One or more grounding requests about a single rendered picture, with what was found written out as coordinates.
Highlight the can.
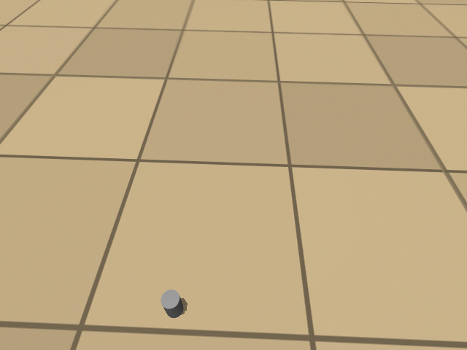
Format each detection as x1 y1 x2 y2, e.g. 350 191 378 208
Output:
161 289 183 318

